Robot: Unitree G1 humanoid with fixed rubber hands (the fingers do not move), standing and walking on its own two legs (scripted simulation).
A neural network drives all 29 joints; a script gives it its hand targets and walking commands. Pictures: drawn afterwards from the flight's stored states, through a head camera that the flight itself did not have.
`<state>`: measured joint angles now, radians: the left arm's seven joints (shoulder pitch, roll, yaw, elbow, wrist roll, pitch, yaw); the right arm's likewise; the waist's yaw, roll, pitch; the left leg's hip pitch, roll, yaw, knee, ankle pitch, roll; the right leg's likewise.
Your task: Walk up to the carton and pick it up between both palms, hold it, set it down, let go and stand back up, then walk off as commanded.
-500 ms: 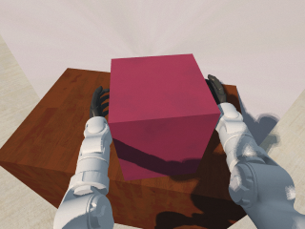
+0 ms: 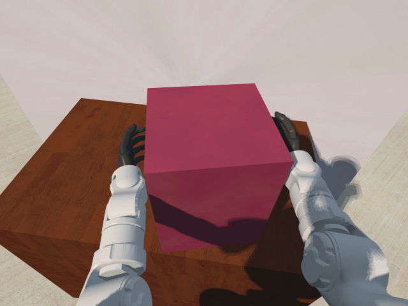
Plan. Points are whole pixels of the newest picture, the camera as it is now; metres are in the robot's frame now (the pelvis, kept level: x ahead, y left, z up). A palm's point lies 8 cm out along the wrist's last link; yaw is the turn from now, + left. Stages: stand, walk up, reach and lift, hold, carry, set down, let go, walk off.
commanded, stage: reach and lift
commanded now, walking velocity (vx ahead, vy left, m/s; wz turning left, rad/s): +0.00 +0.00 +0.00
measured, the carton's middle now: (207, 170) +0.41 +0.07 +0.04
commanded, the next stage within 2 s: none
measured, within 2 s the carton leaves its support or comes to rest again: leaves its support in 0.52 s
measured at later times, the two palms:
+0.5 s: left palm (126, 168) +0.33 +0.22 +0.11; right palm (293, 161) +0.41 -0.10 +0.12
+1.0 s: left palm (126, 139) +0.35 +0.21 +0.17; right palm (311, 146) +0.39 -0.11 +0.18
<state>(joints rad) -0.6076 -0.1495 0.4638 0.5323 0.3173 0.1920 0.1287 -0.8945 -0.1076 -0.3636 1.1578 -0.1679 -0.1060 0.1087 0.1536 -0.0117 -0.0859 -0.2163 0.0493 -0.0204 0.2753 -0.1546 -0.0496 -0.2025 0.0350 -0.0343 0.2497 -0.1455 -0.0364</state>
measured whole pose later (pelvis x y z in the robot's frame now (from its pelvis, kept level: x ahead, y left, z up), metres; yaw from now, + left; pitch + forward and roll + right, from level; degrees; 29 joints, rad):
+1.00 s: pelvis -0.02 +0.01 +0.00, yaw +1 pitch -2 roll +0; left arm -0.73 0.01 0.33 0.54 0.23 0.49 0.10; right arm -0.89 -0.10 -0.20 0.98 0.08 0.14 -0.03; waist 0.04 -0.02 -0.07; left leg -0.12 0.03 -0.02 0.32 -0.16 -0.03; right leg -0.10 0.02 -0.04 0.28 -0.15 -0.02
